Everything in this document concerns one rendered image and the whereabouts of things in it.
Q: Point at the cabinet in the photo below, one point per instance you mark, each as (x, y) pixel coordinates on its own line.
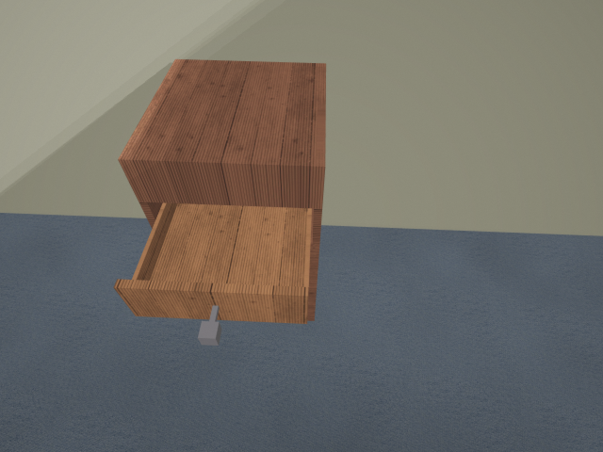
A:
(222, 132)

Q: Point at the drawer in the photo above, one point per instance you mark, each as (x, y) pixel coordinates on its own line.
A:
(251, 261)

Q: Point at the handle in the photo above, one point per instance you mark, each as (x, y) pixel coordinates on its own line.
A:
(210, 331)

